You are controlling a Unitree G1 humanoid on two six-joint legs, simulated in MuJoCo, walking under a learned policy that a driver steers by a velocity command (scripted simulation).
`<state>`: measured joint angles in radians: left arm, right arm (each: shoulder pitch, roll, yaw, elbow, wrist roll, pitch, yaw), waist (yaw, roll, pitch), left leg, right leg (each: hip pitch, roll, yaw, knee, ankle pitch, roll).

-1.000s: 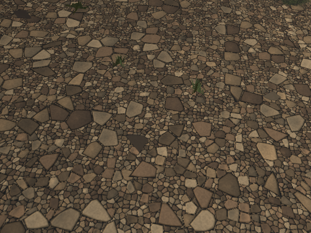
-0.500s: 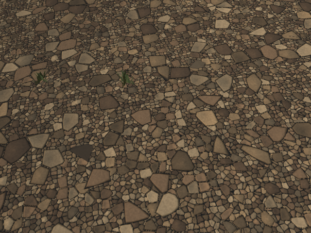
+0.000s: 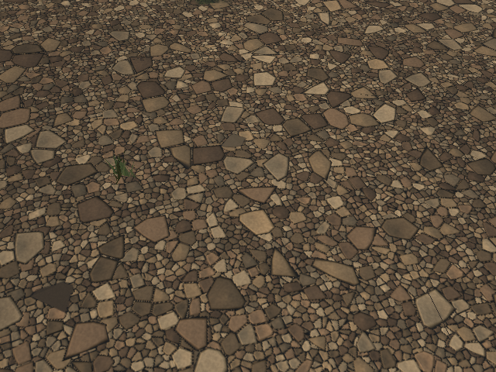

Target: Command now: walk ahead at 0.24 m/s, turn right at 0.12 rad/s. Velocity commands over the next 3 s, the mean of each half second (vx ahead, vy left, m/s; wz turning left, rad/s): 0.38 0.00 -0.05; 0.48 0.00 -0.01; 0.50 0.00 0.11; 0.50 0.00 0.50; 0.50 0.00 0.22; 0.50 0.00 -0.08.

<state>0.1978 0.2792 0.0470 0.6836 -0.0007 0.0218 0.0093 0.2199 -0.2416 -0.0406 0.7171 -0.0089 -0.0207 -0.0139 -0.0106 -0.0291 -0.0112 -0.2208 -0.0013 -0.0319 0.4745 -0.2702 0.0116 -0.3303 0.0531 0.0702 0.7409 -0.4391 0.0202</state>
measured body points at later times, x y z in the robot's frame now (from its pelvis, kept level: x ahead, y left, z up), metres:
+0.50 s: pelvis +0.15 -0.04 +0.00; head +0.18 -0.06 +0.45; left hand +0.14 +0.23 -0.11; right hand +0.36 -0.28 -0.09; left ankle +0.32 +0.12 -0.69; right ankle +0.04 -0.14 -0.74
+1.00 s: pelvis +0.44 +0.01 +0.01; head +0.46 +0.01 +0.46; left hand +0.62 +0.26 -0.09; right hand +0.47 -0.27 -0.11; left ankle +0.40 +0.09 -0.74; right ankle +0.62 -0.17 -0.68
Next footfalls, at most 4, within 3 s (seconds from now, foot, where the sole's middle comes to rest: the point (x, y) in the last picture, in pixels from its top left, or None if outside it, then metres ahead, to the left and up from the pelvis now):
0.20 right None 0.08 -0.14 -0.78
0.66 left None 0.44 0.09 -0.78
1.18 right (296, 302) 0.73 -0.15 -0.78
1.74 left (210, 226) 1.01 0.12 -0.78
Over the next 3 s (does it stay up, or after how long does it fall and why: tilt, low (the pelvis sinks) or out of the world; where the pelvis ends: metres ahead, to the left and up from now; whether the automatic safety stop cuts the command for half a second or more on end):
stays up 1.50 0.29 0.01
